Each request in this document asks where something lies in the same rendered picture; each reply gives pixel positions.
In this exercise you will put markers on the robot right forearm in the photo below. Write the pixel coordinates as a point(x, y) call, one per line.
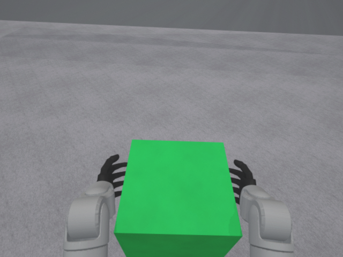
point(270, 223)

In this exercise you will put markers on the left robot hand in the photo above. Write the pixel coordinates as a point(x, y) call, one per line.
point(107, 170)

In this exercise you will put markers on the right robot hand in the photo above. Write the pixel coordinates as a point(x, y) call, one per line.
point(246, 178)

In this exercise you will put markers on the robot left forearm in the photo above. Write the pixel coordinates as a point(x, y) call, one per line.
point(86, 231)

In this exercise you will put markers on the carton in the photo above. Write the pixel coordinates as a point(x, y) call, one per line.
point(177, 201)

